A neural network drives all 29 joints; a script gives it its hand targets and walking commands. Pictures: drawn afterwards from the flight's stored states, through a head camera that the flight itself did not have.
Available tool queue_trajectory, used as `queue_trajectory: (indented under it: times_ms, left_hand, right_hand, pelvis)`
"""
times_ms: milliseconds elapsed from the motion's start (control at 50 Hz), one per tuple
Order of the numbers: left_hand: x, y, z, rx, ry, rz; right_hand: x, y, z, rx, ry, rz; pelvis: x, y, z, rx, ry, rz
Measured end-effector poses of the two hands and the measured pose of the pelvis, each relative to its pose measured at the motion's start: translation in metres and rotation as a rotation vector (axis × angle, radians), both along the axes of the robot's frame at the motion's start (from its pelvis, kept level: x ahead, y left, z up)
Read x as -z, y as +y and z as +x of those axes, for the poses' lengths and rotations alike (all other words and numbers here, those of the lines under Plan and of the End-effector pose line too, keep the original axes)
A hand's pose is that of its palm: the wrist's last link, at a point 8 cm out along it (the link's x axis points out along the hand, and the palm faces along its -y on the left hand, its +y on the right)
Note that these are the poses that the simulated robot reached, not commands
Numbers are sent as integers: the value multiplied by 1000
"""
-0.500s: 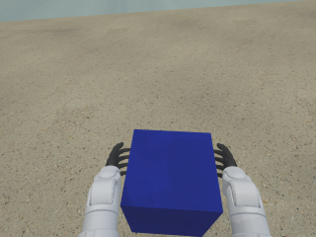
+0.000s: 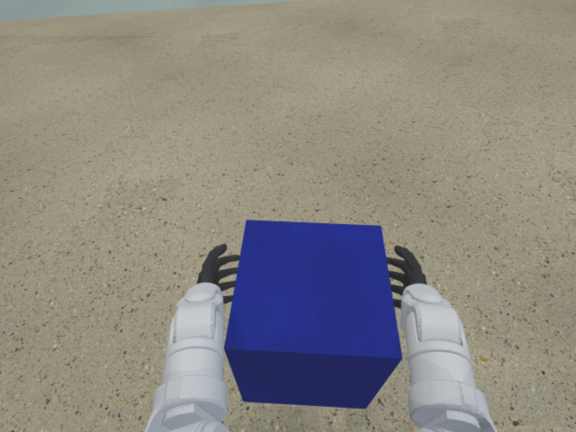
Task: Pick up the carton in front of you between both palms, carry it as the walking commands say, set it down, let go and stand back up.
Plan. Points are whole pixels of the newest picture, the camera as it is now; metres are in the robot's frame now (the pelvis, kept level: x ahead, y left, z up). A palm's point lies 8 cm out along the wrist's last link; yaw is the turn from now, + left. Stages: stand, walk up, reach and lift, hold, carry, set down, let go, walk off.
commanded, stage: set down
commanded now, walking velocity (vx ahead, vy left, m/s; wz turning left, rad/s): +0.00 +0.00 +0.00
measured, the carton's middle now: (308, 318) +0.31 +0.00 -0.05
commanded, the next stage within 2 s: none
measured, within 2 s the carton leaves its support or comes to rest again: neither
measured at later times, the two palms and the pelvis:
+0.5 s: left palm (238, 322) +0.37 +0.14 -0.17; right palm (391, 332) +0.34 -0.16 -0.18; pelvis -0.03 +0.01 -0.10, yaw +1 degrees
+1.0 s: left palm (257, 334) +0.42 +0.12 -0.32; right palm (384, 351) +0.36 -0.17 -0.33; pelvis -0.05 +0.01 -0.22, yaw +3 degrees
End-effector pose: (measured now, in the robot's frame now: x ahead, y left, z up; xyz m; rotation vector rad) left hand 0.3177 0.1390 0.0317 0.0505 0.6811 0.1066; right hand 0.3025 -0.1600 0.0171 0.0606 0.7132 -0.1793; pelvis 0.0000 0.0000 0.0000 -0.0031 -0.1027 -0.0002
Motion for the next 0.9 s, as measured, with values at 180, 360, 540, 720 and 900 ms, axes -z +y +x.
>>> queue_trajectory:
  times_ms: [180,360,540,720,900]
  left_hand:
    - [69,-1,25,45,50,28]
    - [168,-2,33,67,2,5]
    - [205,-4,58,53,-60,-32]
    - [254,-8,74,74,4,-26]
    - [319,-14,91,97,-3,-28]
  right_hand:
    - [70,0,17,0,52,-29]
    - [165,-1,16,32,4,-44]
    - [201,-2,38,59,-61,-30]
    - [252,-6,46,79,4,-26]
    - [315,-11,57,101,-2,-33]
  pelvis:
    - [16,-1,-6,0,203,7]
    - [58,3,-18,-9,537,21]
    - [108,9,-30,-18,685,15]
    - [149,12,-39,-21,770,17]
    - [198,12,-48,-33,861,14]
